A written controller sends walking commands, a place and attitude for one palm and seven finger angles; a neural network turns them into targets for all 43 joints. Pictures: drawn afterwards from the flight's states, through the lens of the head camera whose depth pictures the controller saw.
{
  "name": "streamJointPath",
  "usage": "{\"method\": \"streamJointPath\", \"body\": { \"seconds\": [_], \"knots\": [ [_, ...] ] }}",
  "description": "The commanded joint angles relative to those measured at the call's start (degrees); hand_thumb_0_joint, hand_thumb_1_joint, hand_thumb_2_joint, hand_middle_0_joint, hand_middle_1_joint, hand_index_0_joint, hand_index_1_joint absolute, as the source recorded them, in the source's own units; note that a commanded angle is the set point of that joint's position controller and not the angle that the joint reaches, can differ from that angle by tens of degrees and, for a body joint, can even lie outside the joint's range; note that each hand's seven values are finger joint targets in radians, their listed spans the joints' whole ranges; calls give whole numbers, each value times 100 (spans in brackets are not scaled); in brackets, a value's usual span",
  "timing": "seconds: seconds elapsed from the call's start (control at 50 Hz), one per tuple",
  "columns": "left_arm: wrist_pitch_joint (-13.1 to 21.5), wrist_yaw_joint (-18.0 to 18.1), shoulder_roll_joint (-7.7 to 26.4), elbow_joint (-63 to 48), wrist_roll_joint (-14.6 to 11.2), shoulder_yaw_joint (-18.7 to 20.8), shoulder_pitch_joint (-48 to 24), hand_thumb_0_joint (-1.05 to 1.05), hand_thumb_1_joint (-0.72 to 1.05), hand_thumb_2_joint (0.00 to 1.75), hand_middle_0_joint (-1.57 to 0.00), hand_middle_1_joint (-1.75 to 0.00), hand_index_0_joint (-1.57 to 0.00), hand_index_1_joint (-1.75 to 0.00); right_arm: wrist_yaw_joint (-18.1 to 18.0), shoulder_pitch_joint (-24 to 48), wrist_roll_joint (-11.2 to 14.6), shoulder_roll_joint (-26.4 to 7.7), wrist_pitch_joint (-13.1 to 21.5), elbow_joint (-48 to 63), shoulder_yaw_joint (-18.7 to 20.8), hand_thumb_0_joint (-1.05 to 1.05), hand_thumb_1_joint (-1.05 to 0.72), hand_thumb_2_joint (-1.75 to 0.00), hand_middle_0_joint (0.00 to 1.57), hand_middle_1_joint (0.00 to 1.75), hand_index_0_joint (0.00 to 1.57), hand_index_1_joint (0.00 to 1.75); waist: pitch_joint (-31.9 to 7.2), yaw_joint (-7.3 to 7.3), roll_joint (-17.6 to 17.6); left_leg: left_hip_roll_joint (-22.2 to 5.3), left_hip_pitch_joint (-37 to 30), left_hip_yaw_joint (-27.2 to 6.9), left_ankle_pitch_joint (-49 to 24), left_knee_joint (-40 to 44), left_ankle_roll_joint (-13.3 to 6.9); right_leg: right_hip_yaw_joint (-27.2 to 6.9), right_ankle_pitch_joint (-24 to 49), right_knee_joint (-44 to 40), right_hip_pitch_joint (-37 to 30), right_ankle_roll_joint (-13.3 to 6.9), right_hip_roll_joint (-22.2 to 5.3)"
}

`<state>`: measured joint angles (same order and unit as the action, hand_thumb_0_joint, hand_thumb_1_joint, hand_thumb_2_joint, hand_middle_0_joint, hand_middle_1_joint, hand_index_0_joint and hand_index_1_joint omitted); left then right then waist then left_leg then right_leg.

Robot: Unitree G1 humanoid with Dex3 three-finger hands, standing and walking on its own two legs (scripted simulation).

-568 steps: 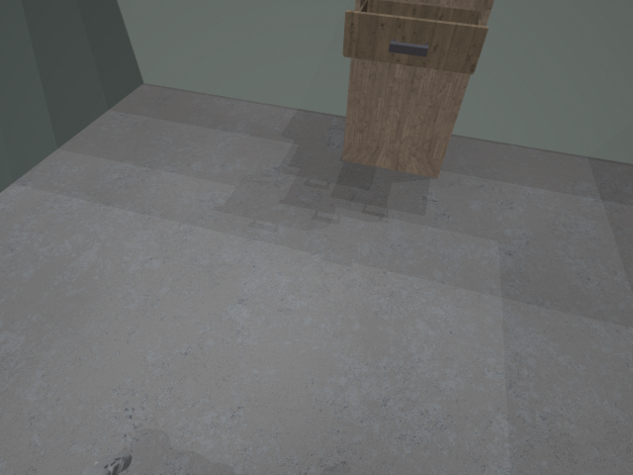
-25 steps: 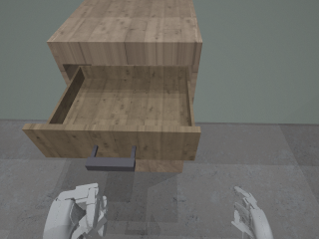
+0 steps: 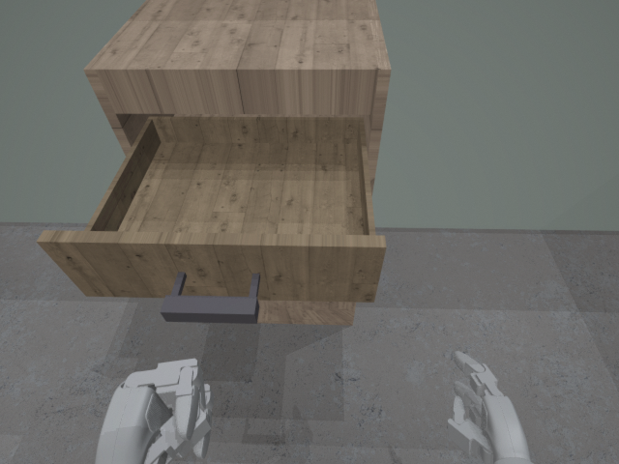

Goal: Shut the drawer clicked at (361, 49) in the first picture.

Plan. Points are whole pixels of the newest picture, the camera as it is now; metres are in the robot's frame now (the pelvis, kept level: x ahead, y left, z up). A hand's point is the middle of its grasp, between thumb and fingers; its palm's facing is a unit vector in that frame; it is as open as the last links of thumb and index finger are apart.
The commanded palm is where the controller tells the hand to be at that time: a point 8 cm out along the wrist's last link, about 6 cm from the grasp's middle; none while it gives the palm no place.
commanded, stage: bring the fist close to the handle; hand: left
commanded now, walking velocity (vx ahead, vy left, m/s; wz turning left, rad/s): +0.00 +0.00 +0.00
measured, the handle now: (214, 294) +0.33 +0.16 +0.03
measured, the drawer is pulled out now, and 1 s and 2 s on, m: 0.30 0.30 0.27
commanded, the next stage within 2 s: push the drawer shut in 1.18 s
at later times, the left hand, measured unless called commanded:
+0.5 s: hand (227, 383) +0.20 +0.11 +0.06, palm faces +0.04 -1.00 -0.01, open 3.3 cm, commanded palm +0.18 +0.16 +0.05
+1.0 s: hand (240, 374) +0.22 +0.11 +0.03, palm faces +0.02 -1.00 -0.03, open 3.3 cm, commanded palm +0.20 +0.16 +0.03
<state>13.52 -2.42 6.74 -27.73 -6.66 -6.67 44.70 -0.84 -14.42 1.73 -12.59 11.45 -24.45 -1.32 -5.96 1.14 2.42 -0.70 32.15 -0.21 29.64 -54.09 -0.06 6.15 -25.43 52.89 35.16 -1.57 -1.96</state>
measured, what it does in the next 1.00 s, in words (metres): stands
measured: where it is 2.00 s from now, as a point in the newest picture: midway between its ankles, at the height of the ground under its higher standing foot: outside the picture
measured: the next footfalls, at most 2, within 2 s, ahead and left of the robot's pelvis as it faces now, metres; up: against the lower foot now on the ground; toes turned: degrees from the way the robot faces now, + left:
none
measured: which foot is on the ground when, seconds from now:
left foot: down 0.00-1.00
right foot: down 0.00-1.00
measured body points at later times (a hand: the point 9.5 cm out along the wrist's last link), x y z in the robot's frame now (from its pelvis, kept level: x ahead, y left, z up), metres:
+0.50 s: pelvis +0.00 +0.00 -0.02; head +0.05 -0.01 +0.43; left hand +0.19 +0.16 +0.06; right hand +0.17 -0.23 -0.09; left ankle -0.02 +0.12 -0.69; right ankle +0.01 -0.10 -0.69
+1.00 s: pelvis +0.00 +0.00 -0.03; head +0.07 -0.02 +0.41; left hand +0.22 +0.16 +0.03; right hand +0.17 -0.23 -0.11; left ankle -0.02 +0.12 -0.69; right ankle +0.01 -0.10 -0.69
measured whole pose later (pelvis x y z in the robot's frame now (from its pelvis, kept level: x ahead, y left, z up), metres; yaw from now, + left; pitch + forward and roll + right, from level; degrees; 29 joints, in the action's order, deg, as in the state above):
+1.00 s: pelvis +0.00 +0.00 -0.03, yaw -1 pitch +16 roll +0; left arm 20.3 3.1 5.8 -9.1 -4.6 -6.0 25.6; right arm 0.3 -14.2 0.0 -12.8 6.2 -25.3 -0.8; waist -8.3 -0.8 1.8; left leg -0.9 46.5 0.4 32.9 -63.6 0.2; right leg 5.2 -28.4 62.7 50.2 -2.0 -2.1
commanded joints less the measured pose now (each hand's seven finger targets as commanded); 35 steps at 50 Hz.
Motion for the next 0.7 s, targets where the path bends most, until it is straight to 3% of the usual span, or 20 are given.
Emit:
{"method": "streamJointPath", "body": {
  "seconds": [0.0,0.12,0.22,0.28,0.34,0.42,0.46,0.56,0.62,0.68],
  "knots": [
    [753,161,127,-1439,-21,60,-97,0,90,90,-140,-160,-140,-160,-16,361,-28,-531,399,1000,244,0,-90,-90,20,30,20,30,-682,-79,-182,129,175,-75,-1542,684,-151,-246,1197,-663,-689,42,90],
    [741,230,158,-515,140,88,-446,0,90,90,-140,-160,-140,-160,-11,405,-62,-627,273,919,258,0,-90,-90,20,30,20,30,-291,-202,-563,118,654,-108,-1076,562,-143,-402,632,-742,-376,58,75],
    [628,285,216,-440,159,170,-727,0,90,90,-140,-160,-140,-160,-15,341,-65,-648,175,995,259,0,-90,-90,20,30,20,30,-747,-129,-373,133,614,-86,-1266,534,-131,-380,879,-590,-514,35,67],
    [771,395,178,-503,116,224,-945,0,90,90,-140,-160,-140,-160,-14,284,-90,-618,175,973,274,0,-90,-90,20,30,20,30,-947,-134,-340,132,597,-54,-1401,448,-119,-388,1104,-483,-528,35,83],
    [952,510,131,-386,120,204,-1160,0,90,90,-140,-160,-140,-160,16,241,-122,-621,180,888,274,0,-90,-90,20,30,20,30,-982,-192,-323,128,693,-77,-1463,374,-103,-354,1197,-369,-420,19,101],
    [1021,472,178,180,165,272,-1161,0,90,90,-140,-160,-140,-160,38,268,-146,-673,129,815,304,0,-90,-90,20,30,20,30,-832,-220,-592,130,1040,-69,-1289,232,-100,-462,1056,-362,-304,30,76],
    [998,403,116,327,204,162,-1304,0,90,90,-140,-160,-140,-160,49,266,-140,-698,97,847,305,0,-90,-90,20,30,20,30,-850,-252,-469,139,1087,-51,-1200,197,-94,-464,952,-309,-195,37,54],
    [1032,435,248,326,206,284,-1876,0,90,90,-140,-160,-140,-160,22,230,-152,-703,43,814,315,0,-90,-90,20,30,20,30,-1177,-291,-367,135,1085,-60,-1294,52,-105,-478,1089,-167,-133,26,52],
    [1182,543,283,352,180,436,-2024,0,90,90,-140,-160,-140,-160,22,240,-172,-675,29,772,324,0,-90,-90,20,30,20,30,-1421,-234,-343,141,1156,-48,-1441,-47,-92,-492,1297,-30,-191,10,60],
    [1290,566,20,569,164,225,-2139,0,90,90,-140,-160,-140,-160,54,250,-187,-651,36,714,331,0,-90,-90,20,30,20,30,-1468,-277,-260,133,1169,-53,-1585,-144,-71,-435,1529,124,-35,13,65]
  ]
}}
